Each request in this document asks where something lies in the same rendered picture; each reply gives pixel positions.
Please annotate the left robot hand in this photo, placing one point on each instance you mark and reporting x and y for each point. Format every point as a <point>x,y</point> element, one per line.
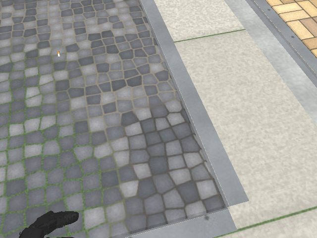
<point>49,222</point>

